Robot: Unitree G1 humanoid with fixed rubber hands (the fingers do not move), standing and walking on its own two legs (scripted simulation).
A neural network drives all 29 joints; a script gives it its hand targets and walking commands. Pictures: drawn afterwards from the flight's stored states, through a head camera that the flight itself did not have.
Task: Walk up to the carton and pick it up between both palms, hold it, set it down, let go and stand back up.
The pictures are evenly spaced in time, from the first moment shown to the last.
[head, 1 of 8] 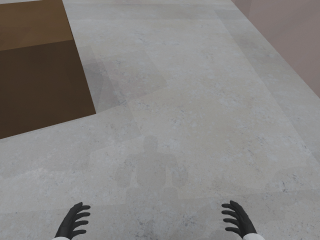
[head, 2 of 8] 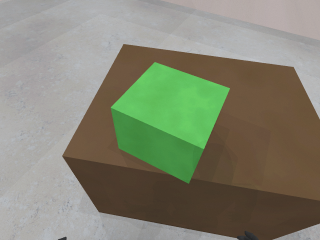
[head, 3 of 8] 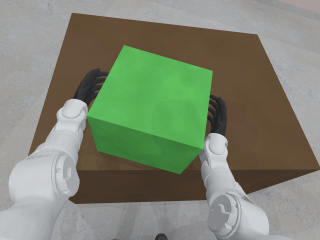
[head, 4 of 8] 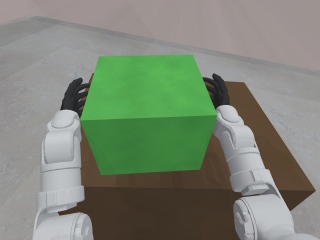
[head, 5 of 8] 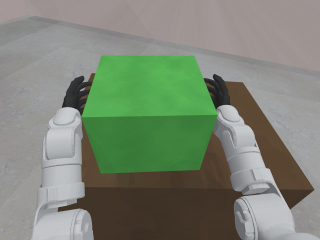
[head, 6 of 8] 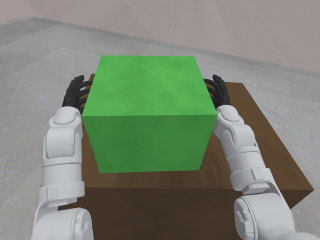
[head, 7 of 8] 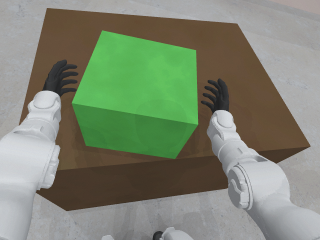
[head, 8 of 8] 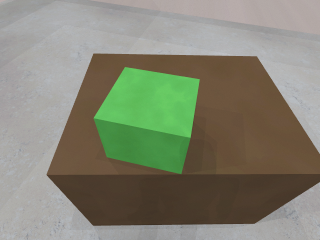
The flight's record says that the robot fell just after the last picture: no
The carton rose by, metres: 0.18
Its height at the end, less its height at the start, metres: +0.00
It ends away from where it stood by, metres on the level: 0.01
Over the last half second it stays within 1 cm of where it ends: yes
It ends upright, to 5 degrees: yes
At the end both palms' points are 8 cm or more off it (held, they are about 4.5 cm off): yes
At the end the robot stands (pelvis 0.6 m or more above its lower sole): yes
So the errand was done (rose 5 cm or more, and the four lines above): yes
